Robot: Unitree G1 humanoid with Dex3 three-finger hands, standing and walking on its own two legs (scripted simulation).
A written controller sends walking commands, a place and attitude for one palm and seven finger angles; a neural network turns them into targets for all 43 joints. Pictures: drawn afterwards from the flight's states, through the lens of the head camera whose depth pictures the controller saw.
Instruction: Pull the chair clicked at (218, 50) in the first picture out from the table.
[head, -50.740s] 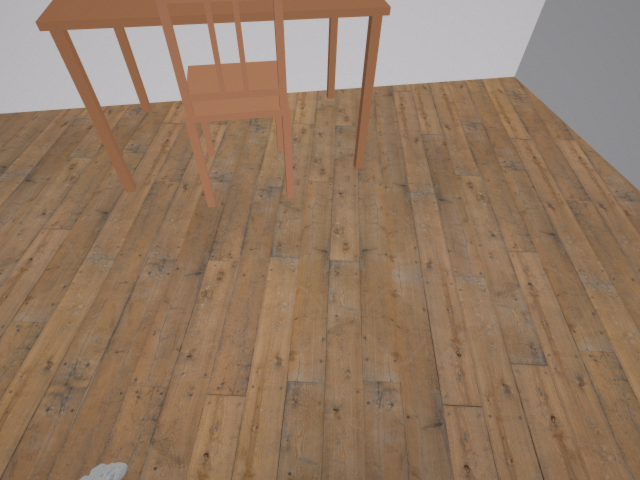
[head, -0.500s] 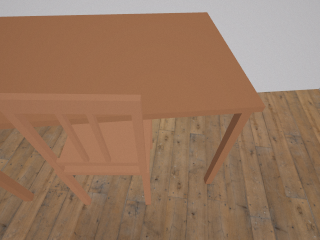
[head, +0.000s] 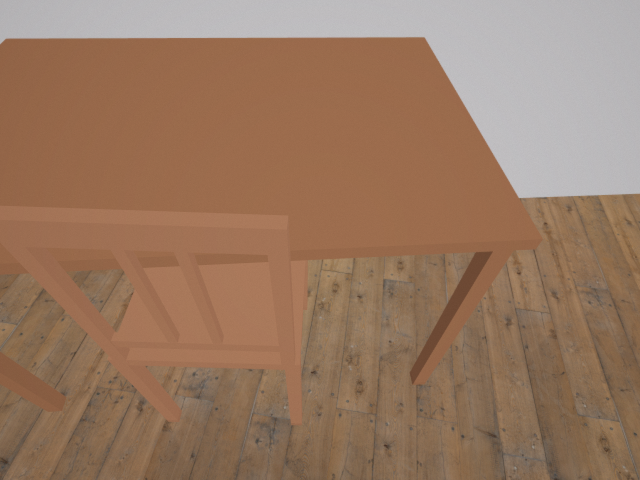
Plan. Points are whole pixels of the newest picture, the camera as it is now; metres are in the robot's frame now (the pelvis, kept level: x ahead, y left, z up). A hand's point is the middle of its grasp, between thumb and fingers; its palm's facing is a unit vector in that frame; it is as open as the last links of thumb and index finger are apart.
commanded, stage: come to a stop and stand still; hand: left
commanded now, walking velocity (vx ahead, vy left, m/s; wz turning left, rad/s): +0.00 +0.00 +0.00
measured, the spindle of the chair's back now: (150, 299) +0.38 +0.30 -0.08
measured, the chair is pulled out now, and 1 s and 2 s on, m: -0.09 -0.09 -0.09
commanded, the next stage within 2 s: look again from close up in 0.28 s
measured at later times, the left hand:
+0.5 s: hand out of the picture +0.01 +0.17 -0.18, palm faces +0.00 -0.98 -0.20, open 7.4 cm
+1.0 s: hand out of the picture +0.03 +0.18 -0.18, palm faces -0.02 -0.97 -0.22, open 7.4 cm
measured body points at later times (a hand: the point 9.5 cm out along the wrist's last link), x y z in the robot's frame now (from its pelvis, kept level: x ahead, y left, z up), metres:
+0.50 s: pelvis +0.00 +0.00 +0.00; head +0.02 +0.00 +0.45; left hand +0.01 +0.22 -0.16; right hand +0.02 -0.23 -0.16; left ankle -0.01 +0.11 -0.74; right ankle -0.03 -0.12 -0.74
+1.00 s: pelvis +0.01 +0.00 +0.00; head +0.03 +0.00 +0.45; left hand +0.03 +0.24 -0.16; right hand +0.02 -0.22 -0.16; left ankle -0.01 +0.11 -0.74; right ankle -0.03 -0.12 -0.74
